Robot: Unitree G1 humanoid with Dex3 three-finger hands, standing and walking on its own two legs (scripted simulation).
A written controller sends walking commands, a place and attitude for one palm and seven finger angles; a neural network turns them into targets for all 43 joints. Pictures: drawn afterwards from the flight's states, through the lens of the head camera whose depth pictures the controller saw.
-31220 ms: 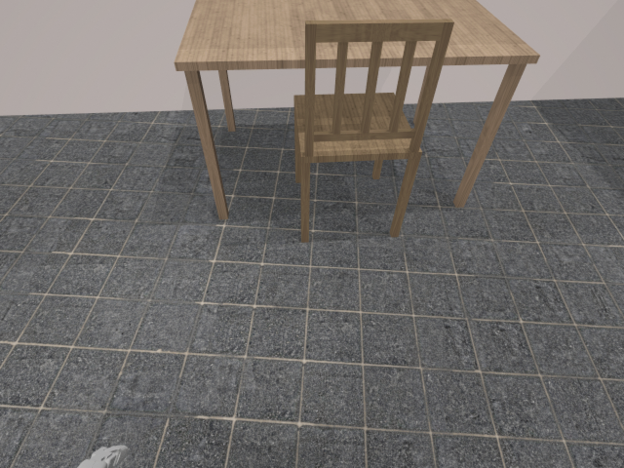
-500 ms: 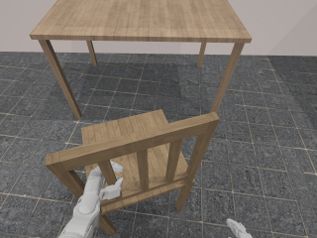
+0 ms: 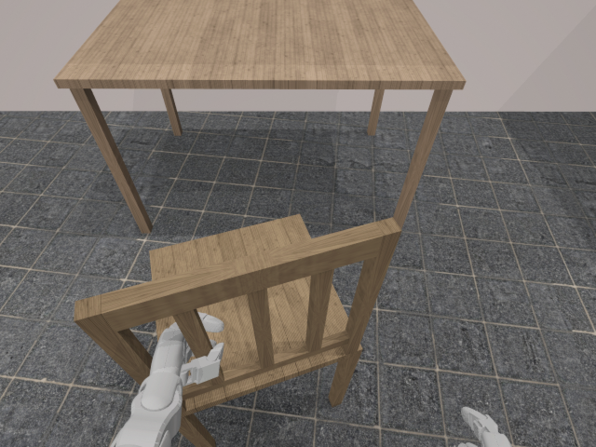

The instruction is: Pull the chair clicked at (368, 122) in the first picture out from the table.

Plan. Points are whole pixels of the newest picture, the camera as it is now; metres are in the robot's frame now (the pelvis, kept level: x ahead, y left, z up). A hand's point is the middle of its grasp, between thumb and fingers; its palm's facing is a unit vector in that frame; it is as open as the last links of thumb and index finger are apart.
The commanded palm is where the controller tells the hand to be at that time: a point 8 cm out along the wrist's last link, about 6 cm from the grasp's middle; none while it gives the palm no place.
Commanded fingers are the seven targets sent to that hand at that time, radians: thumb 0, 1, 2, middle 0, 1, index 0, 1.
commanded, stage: open the thumb and straighten the fingers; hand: left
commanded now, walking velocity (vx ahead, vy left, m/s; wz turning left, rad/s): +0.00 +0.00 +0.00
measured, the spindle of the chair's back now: (262, 329) +0.31 +0.07 -0.09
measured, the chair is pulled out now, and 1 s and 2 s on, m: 0.62 0.62 0.62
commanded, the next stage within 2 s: draw the fingers out of the gap in 0.74 s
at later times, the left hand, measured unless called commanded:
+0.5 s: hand (203, 346) +0.28 +0.16 -0.08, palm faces +0.03 -0.99 -0.15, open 14.3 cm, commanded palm +0.26 +0.22 -0.06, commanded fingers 0.00 -0.55 0.20 -0.10 -0.29 -0.10 -0.29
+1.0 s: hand (200, 358) +0.26 +0.16 -0.09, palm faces +0.04 -0.99 -0.16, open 17.5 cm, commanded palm +0.23 +0.22 -0.07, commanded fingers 0.00 -0.55 0.20 0.00 0.00 0.00 0.00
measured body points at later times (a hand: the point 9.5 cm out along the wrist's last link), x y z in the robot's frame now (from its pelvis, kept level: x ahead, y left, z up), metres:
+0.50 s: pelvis +0.02 +0.02 -0.03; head +0.06 +0.01 +0.41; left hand +0.27 +0.21 -0.07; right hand +0.16 -0.23 -0.14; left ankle +0.01 +0.15 -0.74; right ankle +0.01 -0.13 -0.74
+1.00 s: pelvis +0.03 +0.00 -0.05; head +0.08 +0.00 +0.40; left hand +0.26 +0.22 -0.08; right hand +0.19 -0.25 -0.13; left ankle +0.01 +0.15 -0.74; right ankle +0.01 -0.13 -0.74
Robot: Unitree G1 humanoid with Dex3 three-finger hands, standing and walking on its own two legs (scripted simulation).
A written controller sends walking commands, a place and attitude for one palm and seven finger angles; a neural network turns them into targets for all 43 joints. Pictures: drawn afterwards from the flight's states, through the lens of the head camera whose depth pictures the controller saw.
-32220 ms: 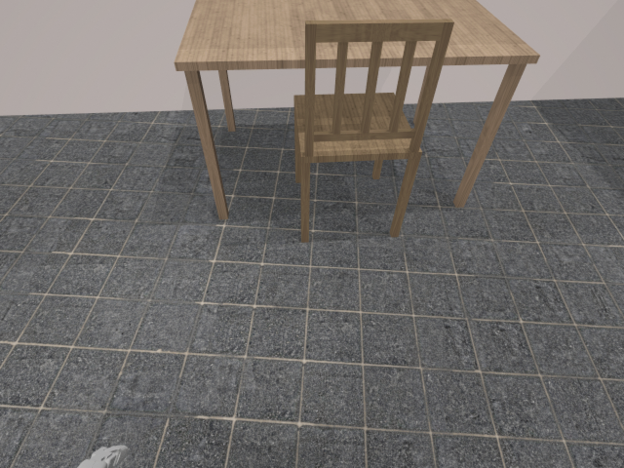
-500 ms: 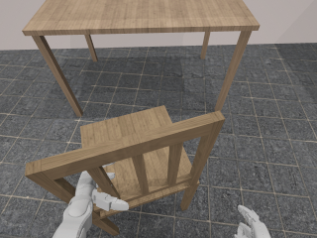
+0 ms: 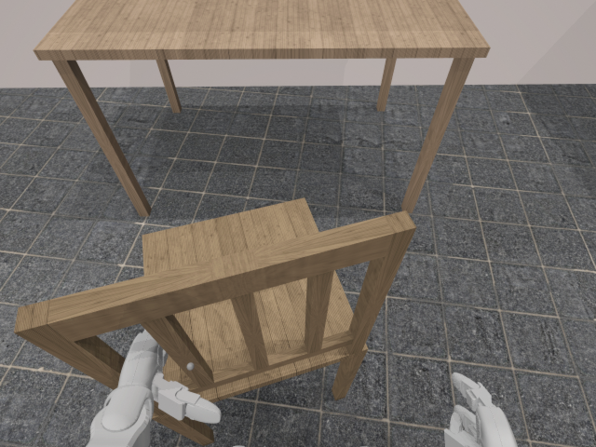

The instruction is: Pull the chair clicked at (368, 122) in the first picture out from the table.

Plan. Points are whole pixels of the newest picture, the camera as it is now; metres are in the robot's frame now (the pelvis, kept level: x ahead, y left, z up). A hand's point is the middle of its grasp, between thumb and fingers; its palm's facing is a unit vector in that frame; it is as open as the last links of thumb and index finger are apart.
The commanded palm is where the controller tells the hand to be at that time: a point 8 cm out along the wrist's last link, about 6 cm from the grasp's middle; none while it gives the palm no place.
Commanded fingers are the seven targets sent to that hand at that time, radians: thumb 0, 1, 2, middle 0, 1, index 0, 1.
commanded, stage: draw the fingers out of the gap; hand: left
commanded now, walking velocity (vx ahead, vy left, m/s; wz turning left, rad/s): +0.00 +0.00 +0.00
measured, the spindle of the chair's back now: (252, 332) +0.29 +0.07 -0.04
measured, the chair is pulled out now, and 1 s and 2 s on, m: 0.62 0.62 0.62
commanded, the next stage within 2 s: draw the hand back to the body in 0.60 s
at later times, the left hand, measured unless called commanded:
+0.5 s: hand (174, 442) +0.15 +0.16 -0.04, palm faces +0.02 -0.99 -0.16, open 17.5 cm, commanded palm +0.12 +0.21 -0.02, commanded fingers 0.00 -0.55 0.20 0.00 0.00 0.00 0.00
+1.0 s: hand out of the picture +0.13 +0.17 +0.02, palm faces +0.04 -1.00 -0.05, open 17.4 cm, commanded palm +0.09 +0.23 +0.04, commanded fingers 0.00 -0.55 0.20 0.00 0.00 0.00 0.00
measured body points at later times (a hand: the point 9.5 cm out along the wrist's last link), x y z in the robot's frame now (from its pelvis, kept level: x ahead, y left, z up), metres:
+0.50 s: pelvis -0.01 +0.01 -0.01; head +0.02 +0.00 +0.44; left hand +0.15 +0.21 -0.03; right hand +0.17 -0.23 -0.08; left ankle -0.01 +0.15 -0.69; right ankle -0.02 -0.13 -0.69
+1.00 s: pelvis -0.02 +0.01 -0.04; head +0.02 +0.02 +0.41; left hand +0.12 +0.22 +0.02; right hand +0.17 -0.21 -0.11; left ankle -0.01 +0.15 -0.69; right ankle -0.02 -0.13 -0.69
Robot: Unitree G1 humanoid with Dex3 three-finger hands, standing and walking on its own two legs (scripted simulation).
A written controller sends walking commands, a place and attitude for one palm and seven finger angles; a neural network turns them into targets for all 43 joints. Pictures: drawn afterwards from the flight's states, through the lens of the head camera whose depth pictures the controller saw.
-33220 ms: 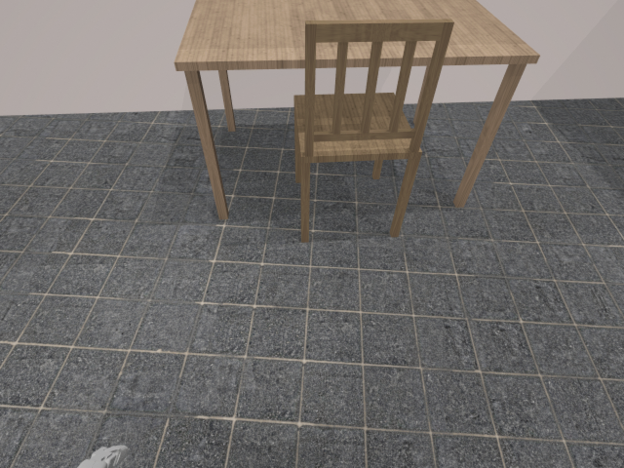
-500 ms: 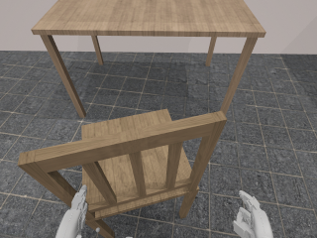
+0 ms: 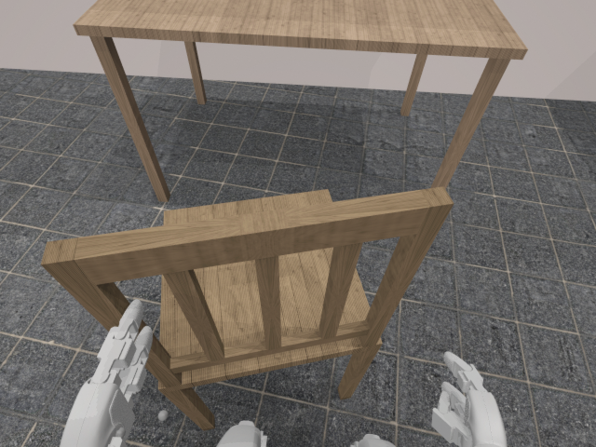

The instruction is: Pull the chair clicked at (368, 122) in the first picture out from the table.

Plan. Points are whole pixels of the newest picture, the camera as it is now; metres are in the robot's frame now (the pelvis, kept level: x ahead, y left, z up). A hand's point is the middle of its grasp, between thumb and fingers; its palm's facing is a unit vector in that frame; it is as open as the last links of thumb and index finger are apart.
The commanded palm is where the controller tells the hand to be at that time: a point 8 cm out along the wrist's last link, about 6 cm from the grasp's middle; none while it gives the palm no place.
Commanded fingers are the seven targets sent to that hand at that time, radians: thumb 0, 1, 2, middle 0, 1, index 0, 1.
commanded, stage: draw the hand back to the body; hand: left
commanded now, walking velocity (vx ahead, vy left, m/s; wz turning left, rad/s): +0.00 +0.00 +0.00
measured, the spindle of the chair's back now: (270, 306) +0.31 +0.06 +0.00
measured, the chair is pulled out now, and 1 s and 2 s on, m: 0.62 0.62 0.63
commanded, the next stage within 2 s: step back with the hand held close in 1.30 s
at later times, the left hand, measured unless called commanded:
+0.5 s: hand (100, 378) +0.18 +0.20 +0.11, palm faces +0.13 -0.90 -0.40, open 14.9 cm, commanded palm +0.14 +0.27 +0.18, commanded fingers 0.00 0.17 0.55 -0.10 -0.15 -0.10 -0.15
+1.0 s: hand (48, 351) +0.19 +0.25 +0.13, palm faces +0.26 -0.81 -0.53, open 7.4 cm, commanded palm +0.19 +0.30 +0.26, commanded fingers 0.00 0.90 0.90 -0.20 -0.30 -0.20 -0.30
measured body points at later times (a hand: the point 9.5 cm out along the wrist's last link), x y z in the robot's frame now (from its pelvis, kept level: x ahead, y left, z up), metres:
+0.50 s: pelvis +0.02 -0.01 +0.05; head +0.01 -0.02 +0.50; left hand +0.16 +0.25 +0.14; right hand +0.20 -0.23 -0.02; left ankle +0.01 +0.13 -0.66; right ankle +0.00 -0.14 -0.66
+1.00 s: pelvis +0.06 -0.01 +0.08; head +0.06 -0.03 +0.52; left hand +0.18 +0.29 +0.16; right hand +0.26 -0.21 +0.00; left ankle +0.01 +0.13 -0.66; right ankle +0.00 -0.14 -0.65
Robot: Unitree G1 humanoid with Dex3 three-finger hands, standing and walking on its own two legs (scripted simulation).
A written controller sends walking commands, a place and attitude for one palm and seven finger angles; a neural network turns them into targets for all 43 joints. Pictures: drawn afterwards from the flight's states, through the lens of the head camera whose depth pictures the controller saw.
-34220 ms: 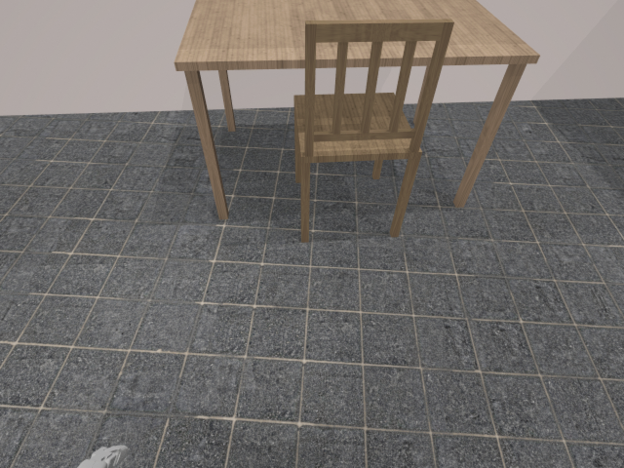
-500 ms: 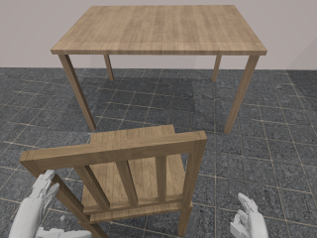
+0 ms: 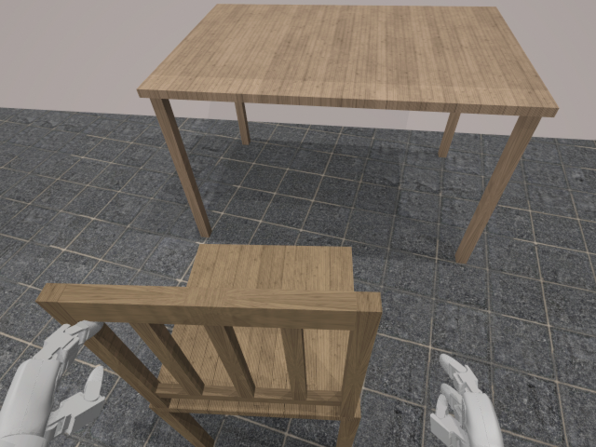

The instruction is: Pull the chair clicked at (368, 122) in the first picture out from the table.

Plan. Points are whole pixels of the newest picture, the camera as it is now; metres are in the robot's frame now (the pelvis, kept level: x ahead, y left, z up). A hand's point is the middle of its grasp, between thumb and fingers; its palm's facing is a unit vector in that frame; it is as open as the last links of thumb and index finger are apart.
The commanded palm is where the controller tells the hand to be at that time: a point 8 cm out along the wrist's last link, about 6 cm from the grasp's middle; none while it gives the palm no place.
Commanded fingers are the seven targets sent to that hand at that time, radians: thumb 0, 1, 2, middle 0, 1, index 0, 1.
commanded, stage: draw the hand back to the body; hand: left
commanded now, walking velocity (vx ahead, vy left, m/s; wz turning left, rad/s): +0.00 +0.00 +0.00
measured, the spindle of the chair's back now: (234, 361) +0.25 +0.15 -0.08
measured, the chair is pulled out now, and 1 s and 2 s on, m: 0.62 0.63 0.63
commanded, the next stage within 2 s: step back with the hand held close in 0.30 s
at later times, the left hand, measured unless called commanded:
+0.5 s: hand (96, 412) +0.13 +0.25 +0.05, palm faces +0.21 -0.83 -0.51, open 6.5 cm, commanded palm +0.12 +0.29 +0.18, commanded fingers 0.00 0.90 0.90 -0.20 -0.30 -0.20 -0.30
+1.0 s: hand out of the picture +0.08 +0.28 +0.22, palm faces +0.52 -0.67 -0.53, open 7.2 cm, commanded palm +0.03 +0.31 +0.18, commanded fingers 0.00 0.90 0.90 -0.20 -0.30 -0.20 -0.30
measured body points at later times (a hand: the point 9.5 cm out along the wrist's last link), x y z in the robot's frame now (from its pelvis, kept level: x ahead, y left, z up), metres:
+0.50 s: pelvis -0.02 -0.01 +0.00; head +0.00 -0.03 +0.45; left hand +0.11 +0.29 +0.08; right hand +0.17 -0.22 -0.09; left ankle -0.04 +0.14 -0.73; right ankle -0.06 -0.13 -0.73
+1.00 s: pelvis -0.12 +0.01 +0.00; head -0.12 -0.01 +0.45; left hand +0.05 +0.31 +0.25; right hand +0.06 -0.22 -0.09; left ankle -0.07 +0.14 -0.71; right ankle -0.06 -0.13 -0.73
